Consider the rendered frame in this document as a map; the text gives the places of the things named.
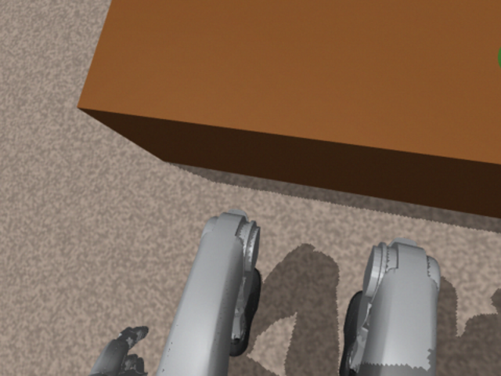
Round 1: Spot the left robot foot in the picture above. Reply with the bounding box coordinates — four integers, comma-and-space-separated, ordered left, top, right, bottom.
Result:
229, 268, 261, 356

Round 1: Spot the right robot foot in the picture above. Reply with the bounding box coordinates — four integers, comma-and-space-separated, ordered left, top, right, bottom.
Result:
339, 291, 362, 376

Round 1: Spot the left robot hand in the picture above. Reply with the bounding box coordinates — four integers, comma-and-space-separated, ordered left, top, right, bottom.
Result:
89, 326, 149, 376

